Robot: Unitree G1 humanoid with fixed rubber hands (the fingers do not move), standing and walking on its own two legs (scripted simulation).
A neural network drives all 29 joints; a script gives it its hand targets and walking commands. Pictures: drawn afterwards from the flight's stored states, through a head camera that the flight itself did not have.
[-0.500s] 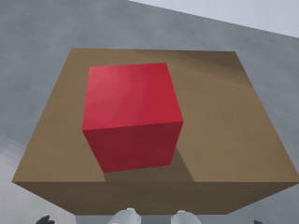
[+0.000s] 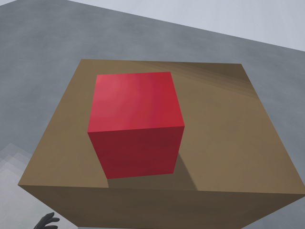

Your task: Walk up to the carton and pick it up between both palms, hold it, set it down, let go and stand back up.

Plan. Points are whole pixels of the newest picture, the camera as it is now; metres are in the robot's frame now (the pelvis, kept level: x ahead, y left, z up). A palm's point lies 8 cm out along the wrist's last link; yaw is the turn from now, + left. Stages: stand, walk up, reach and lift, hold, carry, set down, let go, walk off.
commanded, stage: walk up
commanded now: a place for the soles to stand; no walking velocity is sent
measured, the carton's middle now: (137, 127) +0.40 +0.06 +0.03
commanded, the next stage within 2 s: none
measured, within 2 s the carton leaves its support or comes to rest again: neither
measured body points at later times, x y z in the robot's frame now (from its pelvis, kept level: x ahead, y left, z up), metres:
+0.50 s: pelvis +0.00 -0.01 +0.00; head +0.01 +0.00 +0.45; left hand +0.13 +0.30 -0.11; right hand +0.13 -0.32 -0.08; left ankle +0.03 +0.12 -0.70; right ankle +0.05 -0.15 -0.70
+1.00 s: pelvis -0.03 +0.10 +0.00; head +0.02 +0.12 +0.44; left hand +0.02 +0.42 -0.13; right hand +0.05 -0.21 -0.10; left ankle +0.00 +0.18 -0.70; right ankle +0.00 -0.08 -0.65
